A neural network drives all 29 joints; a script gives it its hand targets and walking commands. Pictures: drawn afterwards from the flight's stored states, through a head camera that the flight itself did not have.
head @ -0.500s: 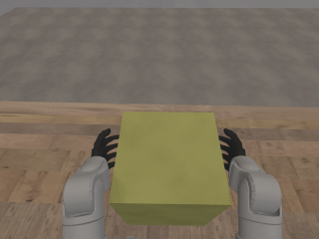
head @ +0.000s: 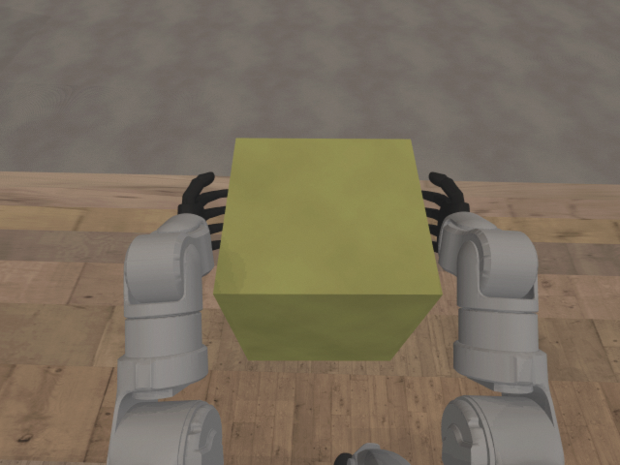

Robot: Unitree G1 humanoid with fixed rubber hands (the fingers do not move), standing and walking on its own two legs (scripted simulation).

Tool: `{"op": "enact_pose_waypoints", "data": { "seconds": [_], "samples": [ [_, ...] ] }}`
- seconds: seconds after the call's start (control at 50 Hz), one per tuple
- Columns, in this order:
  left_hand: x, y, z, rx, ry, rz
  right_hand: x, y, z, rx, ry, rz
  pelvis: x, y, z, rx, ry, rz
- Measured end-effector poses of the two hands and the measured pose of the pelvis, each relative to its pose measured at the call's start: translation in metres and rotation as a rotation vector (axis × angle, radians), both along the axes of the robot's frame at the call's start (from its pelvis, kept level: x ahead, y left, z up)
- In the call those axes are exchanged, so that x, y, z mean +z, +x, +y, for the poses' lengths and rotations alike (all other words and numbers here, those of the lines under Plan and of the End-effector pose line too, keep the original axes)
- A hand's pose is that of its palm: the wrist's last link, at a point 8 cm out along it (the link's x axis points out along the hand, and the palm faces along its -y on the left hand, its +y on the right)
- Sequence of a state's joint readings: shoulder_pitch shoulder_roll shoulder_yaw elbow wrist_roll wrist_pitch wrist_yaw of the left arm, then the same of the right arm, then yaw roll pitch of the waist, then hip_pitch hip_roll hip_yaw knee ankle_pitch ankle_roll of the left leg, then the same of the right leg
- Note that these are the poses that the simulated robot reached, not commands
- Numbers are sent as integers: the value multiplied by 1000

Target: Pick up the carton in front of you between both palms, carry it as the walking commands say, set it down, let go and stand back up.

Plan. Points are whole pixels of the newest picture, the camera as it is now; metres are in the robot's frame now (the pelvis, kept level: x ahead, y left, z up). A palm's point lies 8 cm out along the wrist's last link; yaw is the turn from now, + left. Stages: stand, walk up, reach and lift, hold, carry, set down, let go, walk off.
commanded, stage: carry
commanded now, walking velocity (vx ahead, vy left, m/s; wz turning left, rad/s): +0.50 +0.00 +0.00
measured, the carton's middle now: (321, 261) +0.37 +0.00 +0.03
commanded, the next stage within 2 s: none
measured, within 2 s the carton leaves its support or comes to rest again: neither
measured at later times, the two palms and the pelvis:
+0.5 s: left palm (231, 118) +0.71 +0.16 +0.01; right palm (388, 128) +0.68 -0.14 +0.00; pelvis +0.35 +0.03 -0.15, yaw -1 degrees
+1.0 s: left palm (240, 129) +1.03 +0.21 -0.27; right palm (338, 121) +1.06 -0.09 -0.27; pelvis +0.71 +0.03 -0.32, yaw -1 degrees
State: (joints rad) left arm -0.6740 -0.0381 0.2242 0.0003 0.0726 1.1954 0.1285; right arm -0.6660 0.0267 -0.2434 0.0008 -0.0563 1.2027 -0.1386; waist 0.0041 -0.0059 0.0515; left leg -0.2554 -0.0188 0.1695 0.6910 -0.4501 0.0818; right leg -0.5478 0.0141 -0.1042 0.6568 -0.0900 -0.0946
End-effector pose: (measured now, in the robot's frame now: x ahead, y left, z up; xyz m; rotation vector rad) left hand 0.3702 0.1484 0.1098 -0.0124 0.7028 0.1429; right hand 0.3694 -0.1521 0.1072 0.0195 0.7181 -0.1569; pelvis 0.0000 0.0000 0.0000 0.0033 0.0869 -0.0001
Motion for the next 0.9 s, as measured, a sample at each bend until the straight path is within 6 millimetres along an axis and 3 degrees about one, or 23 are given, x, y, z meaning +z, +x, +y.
{"op": "enact_pose_waypoints", "data": {
  "seconds": [0.16,0.24,0.32,0.38,0.44,0.5,0.58,0.66,0.78,0.84,0.9],
  "samples": [
    [-24,68,19,91,-16,50,-22,93,21,87,18,49,-1,93,-15,-10,4,6],
    [-22,120,24,90,-13,18,-23,143,26,81,29,17,-6,140,-11,-9,4,7],
    [-22,180,29,75,-4,-42,-28,197,31,62,44,-43,-26,198,0,-19,-10,-7],
    [-37,232,33,41,5,-76,-44,240,34,43,30,-79,-60,251,12,-22,-35,-38],
    [-65,291,25,-46,5,-114,-66,277,27,-11,-31,-114,-109,308,25,-8,-53,-88],
    [-102,341,11,-111,8,-87,-103,310,13,-49,-58,-83,-148,348,35,-13,-32,-86],
    [-164,389,2,-141,28,45,-164,352,6,-71,-35,50,-174,395,46,-26,4,-69],
    [-219,436,7,-127,16,128,-215,403,9,-59,-36,132,-197,444,48,-18,-2,-52],
    [-280,526,15,-71,-24,61,-272,511,17,-25,-30,64,-255,538,40,-12,16,-59],
    [-307,569,29,-5,-5,-7,-300,574,32,31,-15,-6,-294,587,33,-18,-1,-69],
    [-340,601,46,46,-18,16,-330,621,49,69,-12,16,-311,630,27,-24,-21,-56]
  ]
}}
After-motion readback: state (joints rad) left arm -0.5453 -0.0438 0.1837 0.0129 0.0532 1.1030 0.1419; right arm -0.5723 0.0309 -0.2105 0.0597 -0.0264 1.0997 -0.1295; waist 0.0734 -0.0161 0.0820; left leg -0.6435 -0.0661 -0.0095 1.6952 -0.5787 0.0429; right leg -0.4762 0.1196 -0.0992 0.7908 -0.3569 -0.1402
